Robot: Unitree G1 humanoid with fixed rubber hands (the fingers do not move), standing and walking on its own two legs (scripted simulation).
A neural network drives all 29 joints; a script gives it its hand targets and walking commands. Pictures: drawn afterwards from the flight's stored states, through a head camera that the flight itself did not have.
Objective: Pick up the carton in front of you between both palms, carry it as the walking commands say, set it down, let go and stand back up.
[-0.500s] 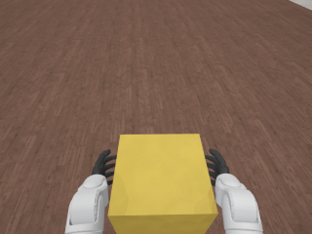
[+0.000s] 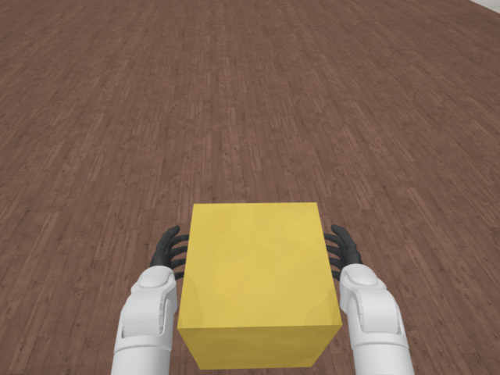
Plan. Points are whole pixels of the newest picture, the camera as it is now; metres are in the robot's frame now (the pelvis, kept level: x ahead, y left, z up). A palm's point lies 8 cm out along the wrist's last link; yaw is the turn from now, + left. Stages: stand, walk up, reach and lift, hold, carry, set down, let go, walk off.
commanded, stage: carry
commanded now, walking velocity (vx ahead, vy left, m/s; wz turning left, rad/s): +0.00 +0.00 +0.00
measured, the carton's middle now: (255, 289) +0.29 +0.00 -0.04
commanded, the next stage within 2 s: hold in 0.04 s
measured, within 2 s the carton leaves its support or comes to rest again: neither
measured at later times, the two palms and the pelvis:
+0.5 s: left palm (165, 278) +0.29 +0.15 +0.01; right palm (344, 277) +0.29 -0.15 +0.01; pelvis -0.07 +0.01 -0.01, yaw -2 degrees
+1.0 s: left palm (184, 301) +0.35 +0.16 -0.20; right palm (313, 295) +0.36 -0.14 -0.20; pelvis -0.10 +0.01 -0.14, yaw -1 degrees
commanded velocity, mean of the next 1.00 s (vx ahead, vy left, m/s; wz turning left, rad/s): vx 0.00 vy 0.00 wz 0.00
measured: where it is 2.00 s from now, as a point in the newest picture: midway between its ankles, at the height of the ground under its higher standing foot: outside the picture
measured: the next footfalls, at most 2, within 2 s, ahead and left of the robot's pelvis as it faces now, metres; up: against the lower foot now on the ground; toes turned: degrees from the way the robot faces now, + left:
none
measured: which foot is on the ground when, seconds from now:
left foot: down 0.00-1.00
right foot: down 0.00-1.00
